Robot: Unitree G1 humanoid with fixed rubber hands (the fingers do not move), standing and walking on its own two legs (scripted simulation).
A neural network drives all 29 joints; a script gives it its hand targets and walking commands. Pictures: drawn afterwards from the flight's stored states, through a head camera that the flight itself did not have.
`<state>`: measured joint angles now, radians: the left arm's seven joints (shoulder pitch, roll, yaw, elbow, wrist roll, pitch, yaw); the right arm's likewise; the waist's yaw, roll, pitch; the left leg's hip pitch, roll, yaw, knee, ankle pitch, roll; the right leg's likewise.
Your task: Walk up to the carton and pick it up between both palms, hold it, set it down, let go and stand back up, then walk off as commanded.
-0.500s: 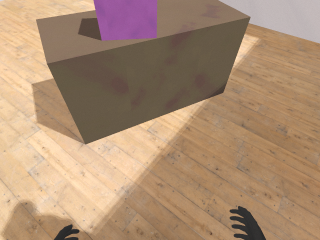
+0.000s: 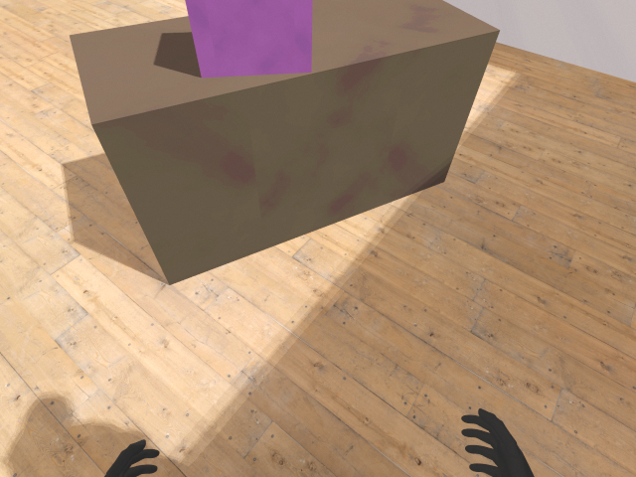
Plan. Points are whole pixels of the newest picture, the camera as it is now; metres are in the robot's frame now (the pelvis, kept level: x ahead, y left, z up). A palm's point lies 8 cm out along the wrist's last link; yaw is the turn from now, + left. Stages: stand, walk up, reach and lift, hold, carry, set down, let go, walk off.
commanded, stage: stand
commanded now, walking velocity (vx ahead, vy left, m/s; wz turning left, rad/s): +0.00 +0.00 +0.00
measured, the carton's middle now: (251, 14) +1.22 +0.16 +0.06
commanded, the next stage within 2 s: none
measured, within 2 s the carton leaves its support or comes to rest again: neither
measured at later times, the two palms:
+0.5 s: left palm out of the picture +0.11 +0.26 -0.10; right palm out of the picture +0.14 -0.25 -0.08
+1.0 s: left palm out of the picture +0.09 +0.26 -0.10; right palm out of the picture +0.12 -0.25 -0.08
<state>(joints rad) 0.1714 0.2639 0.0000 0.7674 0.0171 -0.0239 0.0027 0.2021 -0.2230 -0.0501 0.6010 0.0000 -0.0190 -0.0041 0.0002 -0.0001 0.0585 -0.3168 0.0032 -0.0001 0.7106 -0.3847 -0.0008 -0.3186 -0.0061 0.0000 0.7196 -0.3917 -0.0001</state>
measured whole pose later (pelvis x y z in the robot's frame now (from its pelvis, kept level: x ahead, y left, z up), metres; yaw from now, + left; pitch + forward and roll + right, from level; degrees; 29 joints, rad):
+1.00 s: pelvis -0.01 +0.00 +0.01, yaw +0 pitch +0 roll +0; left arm 0.14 0.27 0.00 0.90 0.02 -0.03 0.00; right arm 0.20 -0.24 -0.06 0.66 0.00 -0.03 0.00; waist 0.00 0.01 0.06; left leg -0.32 0.00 0.00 0.63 -0.32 0.00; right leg -0.32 -0.01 0.00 0.64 -0.32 0.00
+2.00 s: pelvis -0.03 +0.00 +0.02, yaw +0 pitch +2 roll +0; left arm 0.12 0.27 0.00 1.04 0.02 -0.04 -0.01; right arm 0.20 -0.24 -0.06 0.79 0.00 -0.04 0.00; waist 0.00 0.01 -0.01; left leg -0.31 0.00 0.00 0.49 -0.21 0.00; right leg -0.31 -0.01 0.00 0.50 -0.22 0.00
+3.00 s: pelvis -0.04 +0.00 +0.02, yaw +0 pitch +2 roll +1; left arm 0.15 0.27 0.00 1.08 0.02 -0.05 -0.01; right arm 0.20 -0.24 -0.05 0.87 0.00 -0.04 0.00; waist 0.00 0.02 -0.02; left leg -0.29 0.00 0.00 0.42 -0.17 -0.01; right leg -0.30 -0.01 0.00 0.45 -0.18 0.00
